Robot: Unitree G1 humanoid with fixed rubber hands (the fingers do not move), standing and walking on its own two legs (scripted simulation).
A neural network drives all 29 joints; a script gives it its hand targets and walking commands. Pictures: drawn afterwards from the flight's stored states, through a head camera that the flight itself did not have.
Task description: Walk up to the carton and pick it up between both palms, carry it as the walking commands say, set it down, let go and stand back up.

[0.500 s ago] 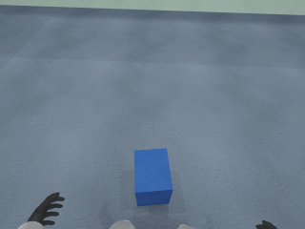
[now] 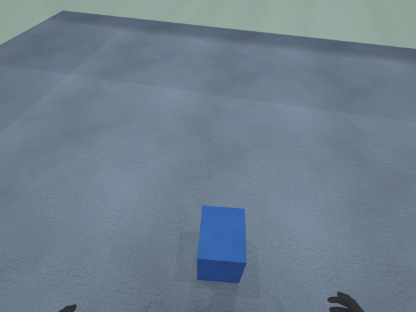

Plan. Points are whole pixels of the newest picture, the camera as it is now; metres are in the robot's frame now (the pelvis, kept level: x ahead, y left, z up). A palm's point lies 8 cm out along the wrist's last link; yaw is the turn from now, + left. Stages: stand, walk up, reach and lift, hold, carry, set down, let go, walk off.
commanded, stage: walk up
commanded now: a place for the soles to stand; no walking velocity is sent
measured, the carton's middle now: (220, 244) +0.54 -0.04 -0.64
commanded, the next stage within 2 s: stand in 1.92 s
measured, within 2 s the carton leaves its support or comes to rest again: neither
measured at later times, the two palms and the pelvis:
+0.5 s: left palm (60, 303) +0.16 +0.30 -0.08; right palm out of the picture +0.12 -0.33 -0.08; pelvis +0.05 -0.02 -0.01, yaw -1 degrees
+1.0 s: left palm (107, 281) +0.21 +0.23 -0.10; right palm (369, 262) +0.29 -0.34 -0.09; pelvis +0.12 -0.07 -0.01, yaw +2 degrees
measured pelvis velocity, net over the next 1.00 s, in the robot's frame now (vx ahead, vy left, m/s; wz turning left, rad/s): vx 0.12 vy -0.07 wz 0.04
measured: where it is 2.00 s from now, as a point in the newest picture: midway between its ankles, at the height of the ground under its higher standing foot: outside the picture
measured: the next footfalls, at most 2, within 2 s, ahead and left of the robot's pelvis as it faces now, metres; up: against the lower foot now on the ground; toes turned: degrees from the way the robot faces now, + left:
left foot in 0.74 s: +0.15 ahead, +0.08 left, +0.00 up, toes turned -9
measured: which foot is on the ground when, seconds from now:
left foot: down 0.00-0.52, up 0.54-0.72, down 0.74-1.00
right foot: down 0.00-1.00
